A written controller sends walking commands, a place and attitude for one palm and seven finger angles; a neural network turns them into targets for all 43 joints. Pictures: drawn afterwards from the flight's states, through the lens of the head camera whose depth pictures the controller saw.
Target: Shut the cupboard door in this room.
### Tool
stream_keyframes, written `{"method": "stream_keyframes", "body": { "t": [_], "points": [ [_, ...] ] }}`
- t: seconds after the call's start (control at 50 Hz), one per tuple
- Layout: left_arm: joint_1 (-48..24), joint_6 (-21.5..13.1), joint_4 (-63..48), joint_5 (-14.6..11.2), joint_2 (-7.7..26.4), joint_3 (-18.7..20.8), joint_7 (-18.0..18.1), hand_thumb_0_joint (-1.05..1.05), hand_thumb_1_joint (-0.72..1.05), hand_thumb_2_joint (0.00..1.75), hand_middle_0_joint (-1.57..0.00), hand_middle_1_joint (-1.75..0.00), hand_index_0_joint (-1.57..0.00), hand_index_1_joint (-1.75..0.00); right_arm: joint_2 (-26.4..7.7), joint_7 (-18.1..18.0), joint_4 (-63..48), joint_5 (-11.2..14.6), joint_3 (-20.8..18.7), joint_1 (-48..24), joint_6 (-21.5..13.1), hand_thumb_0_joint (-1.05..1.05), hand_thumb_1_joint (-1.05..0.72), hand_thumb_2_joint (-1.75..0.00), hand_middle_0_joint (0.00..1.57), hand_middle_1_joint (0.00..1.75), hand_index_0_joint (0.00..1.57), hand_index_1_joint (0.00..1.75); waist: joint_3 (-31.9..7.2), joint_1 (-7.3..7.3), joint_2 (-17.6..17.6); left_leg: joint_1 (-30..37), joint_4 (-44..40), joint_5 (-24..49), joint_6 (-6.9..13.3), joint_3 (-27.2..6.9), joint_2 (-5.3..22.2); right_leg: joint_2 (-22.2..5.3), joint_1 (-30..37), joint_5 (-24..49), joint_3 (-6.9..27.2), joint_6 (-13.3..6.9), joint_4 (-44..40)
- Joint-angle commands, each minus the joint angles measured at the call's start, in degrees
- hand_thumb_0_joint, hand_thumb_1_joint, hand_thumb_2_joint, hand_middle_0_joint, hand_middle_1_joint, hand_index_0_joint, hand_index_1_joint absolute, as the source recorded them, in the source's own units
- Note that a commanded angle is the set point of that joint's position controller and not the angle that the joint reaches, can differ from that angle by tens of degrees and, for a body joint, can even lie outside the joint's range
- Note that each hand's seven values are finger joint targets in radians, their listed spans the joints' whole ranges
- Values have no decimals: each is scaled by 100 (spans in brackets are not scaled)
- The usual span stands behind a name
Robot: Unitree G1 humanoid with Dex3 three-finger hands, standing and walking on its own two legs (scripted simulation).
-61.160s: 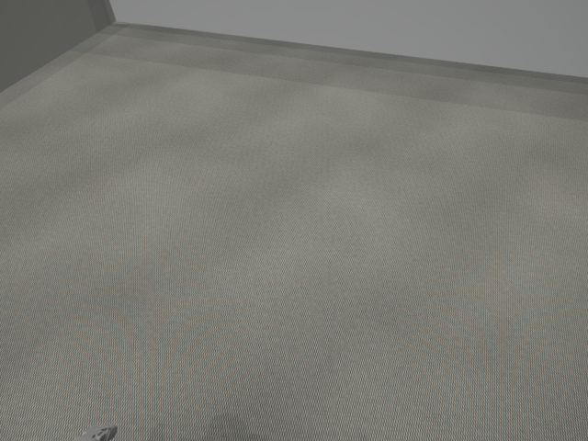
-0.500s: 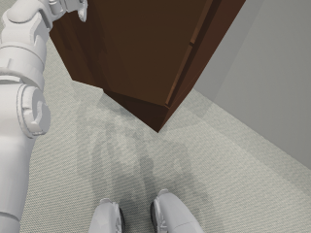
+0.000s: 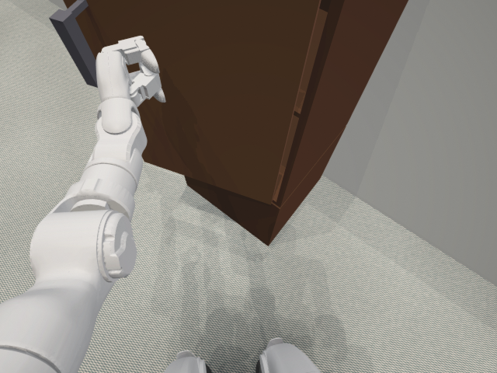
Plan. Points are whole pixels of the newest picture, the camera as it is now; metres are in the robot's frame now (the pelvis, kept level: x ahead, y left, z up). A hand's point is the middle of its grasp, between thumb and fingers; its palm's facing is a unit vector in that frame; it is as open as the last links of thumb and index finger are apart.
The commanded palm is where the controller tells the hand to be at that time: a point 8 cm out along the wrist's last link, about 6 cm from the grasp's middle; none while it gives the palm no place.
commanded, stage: pull the fist back off the door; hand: left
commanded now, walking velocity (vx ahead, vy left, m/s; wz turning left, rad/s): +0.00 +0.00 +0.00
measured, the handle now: (88, 44) +0.65 +0.17 +0.11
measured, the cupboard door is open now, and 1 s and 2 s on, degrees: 18 18 18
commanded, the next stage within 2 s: draw the hand back to the body in 0.36 s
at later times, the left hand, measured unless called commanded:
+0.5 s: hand (160, 112) +0.48 +0.06 +0.12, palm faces +0.05 -1.00 -0.04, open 3.1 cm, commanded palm +0.45 +0.12 +0.12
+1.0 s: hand (73, 188) +0.35 +0.14 +0.16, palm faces +0.05 -1.00 -0.02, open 3.1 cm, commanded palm +0.31 +0.20 +0.17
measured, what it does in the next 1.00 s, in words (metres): stands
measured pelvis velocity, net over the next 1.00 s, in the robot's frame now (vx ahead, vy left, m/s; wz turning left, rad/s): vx -0.01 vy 0.01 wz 0.02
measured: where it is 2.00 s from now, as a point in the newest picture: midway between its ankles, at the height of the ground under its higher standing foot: outside the picture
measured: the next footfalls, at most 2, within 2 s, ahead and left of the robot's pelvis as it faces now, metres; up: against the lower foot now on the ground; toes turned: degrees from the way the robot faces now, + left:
none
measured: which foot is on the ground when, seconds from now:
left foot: down 0.00-1.00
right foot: down 0.00-1.00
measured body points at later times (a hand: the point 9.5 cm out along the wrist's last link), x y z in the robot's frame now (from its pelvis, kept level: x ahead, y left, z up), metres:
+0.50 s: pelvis -0.01 -0.01 +0.01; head +0.07 -0.01 +0.45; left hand +0.47 +0.11 +0.12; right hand +0.05 -0.26 -0.12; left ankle +0.00 +0.12 -0.69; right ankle -0.02 -0.09 -0.69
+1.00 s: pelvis -0.01 +0.01 +0.04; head -0.01 -0.02 +0.49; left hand +0.34 +0.20 +0.16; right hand +0.13 -0.25 -0.07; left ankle +0.00 +0.12 -0.69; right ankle -0.02 -0.09 -0.69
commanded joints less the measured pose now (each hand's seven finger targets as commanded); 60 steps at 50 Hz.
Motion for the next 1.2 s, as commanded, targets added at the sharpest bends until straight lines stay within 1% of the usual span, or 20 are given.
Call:
{"method": "stream_keyframes", "body": {
  "t": [0.0,0.08,0.14,0.2,0.26,0.28,0.36,0.46,0.5,0.52,0.56,0.6,0.64,0.7,0.8,0.84,0.96,0.98,1.02,1.18],
  "points": [
    [-2009,-322,-1410,-330,479,-156,-127,0,90,90,-130,-150,-130,-150,-922,-80,-337,105,-396,823,-38,0,-90,-90,20,30,20,30,-2597,113,-497,1799,-345,2137,195,-112,-347,11,1855,3206,228,268,-798],
    [-1974,-578,-1892,-332,395,-291,-98,0,90,90,-130,-150,-130,-150,-861,-130,-324,137,-396,589,-51,0,-90,-90,20,30,20,30,-2409,176,-381,1927,-376,2045,208,-79,-374,-42,1841,3225,283,289,-819],
    [-1944,-792,-2315,-326,131,-560,-66,0,90,90,-130,-150,-130,-150,-814,-154,-325,169,-422,369,-101,0,-90,-90,20,30,20,30,-2596,214,-134,2314,-350,2133,196,-84,-380,-62,1769,3240,275,277,-776],
    [-1595,-757,-2288,-356,195,-535,-79,0,90,90,-130,-150,-130,-150,-817,-199,-338,206,-415,205,-106,0,-90,-90,20,30,20,30,-2529,317,-339,2226,-432,1985,189,-70,-390,-84,1964,3180,295,283,-807],
    [-1476,-691,-2423,-420,-99,-787,-117,0,90,90,-130,-150,-130,-150,-786,-245,-386,272,-405,-6,-99,0,-90,-90,20,30,20,30,-2460,309,-345,2389,-484,1960,190,-68,-386,-98,1908,3140,274,291,-854],
    [-1652,-667,-2393,-426,-259,-981,-127,0,90,90,-130,-150,-130,-150,-770,-263,-363,291,-382,-47,-98,0,-90,-90,20,30,20,30,-2312,216,-403,2404,-500,1901,189,-94,-370,-102,1791,3031,253,294,-884],
    [-2048,-605,-1965,-491,-65,-838,-22,0,90,90,-130,-150,-130,-150,-794,-340,-244,300,-333,-143,-138,0,-90,-90,20,30,20,30,-1948,94,-622,2173,-542,1446,194,-152,-363,-122,1574,2514,299,320,-990],
    [-2162,-691,-1589,-410,-274,-967,28,0,90,90,-130,-150,-130,-150,-771,-319,-219,248,-292,-214,-228,0,-90,-90,20,30,20,30,-2113,62,-354,2196,-432,1436,166,-225,-361,-141,1220,2273,252,281,-834],
    [-1378,-692,-1622,-440,518,-195,24,0,90,90,-130,-150,-130,-150,-842,-313,-382,235,-291,-179,-201,0,-90,-90,20,30,20,30,-2516,503,-443,2055,-556,1561,157,-151,-402,-146,1920,2493,312,250,-807],
    [-930,-701,-1852,-457,700,11,-29,0,90,90,-130,-150,-130,-150,-861,-313,-494,233,-286,-179,-170,0,-90,-90,20,30,20,30,-2822,697,-382,2162,-615,1836,151,-124,-408,-139,2255,2825,296,227,-737],
    [-301,-664,-2377,-451,663,-59,-199,0,90,90,-130,-150,-130,-150,-781,-315,-712,289,-269,-286,-115,0,-90,-90,20,30,20,30,-2853,866,-529,2106,-708,2055,172,-6,-413,-139,2732,3322,330,250,-766],
    [182,-514,-2895,-509,445,-279,-366,0,90,90,-130,-150,-130,-150,-767,-322,-866,382,-291,-381,-70,0,-90,-90,20,30,20,30,-2566,860,-803,2141,-828,2030,205,78,-400,-123,2916,3529,331,293,-944],
    [521,-382,-3644,-720,415,-281,-491,0,90,90,-130,-150,-130,-150,-773,-360,-974,464,-312,-499,-65,0,-90,-90,20,30,20,30,-2500,942,-814,2380,-990,2098,206,100,-383,-108,3124,3643,309,296,-1083],
    [885,-162,-4628,-994,92,-623,-665,0,90,90,-130,-150,-130,-150,-731,-446,-1027,571,-309,-751,-148,0,-90,-90,20,30,20,30,-2072,894,-877,2739,-1207,1889,232,109,-348,-87,3092,3294,258,327,-1404],
    [1719,156,-5727,-1085,-116,-1050,-866,0,90,90,-130,-150,-130,-150,-671,-582,-994,656,-262,-1188,-342,0,-90,-90,20,30,20,30,-1526,929,-402,3296,-1505,1669,238,49,-301,-93,2863,2537,171,273,-1712],
    [2105,355,-5954,-1124,-128,-1097,-918,0,90,90,-130,-150,-130,-150,-642,-628,-1006,702,-208,-1398,-401,0,-90,-90,20,30,20,30,-1282,1002,-146,3453,-1622,1566,225,15,-297,-110,2775,2249,125,239,-1797],
    [3157,971,-6734,-1335,124,-902,-1098,0,90,90,-116,-135,-116,-135,-653,-747,-1257,767,-50,-2040,-456,0,-90,-90,20,30,20,30,-794,1235,-554,3517,-1969,1381,216,-67,-312,-179,3061,1919,87,216,-2022],
    [3377,898,-7216,-871,440,-1230,-908,0,90,90,-113,-132,-113,-132,-493,-831,-1298,734,-57,-2219,-339,0,-90,-90,20,30,20,30,-562,1187,-810,3663,-2250,1350,207,-102,-315,-317,3138,1824,352,285,-2395],
    [3963,998,-7388,-813,450,-1161,-759,0,90,90,-108,-126,-108,-126,-507,-927,-1320,707,-14,-2349,-225,0,-90,-90,20,30,20,30,-407,1234,-772,3868,-2424,1356,232,-105,-286,-308,3303,1683,314,275,-2599],
    [4858,1293,-8511,-673,548,-1005,-562,0,90,90,-86,-102,-86,-102,-418,-1006,-1392,630,157,-2619,-132,0,-90,-90,20,30,20,30,-117,1262,-82,4597,-2973,1709,162,-182,-223,-254,3773,1883,143,179,-3000]
  ]
}}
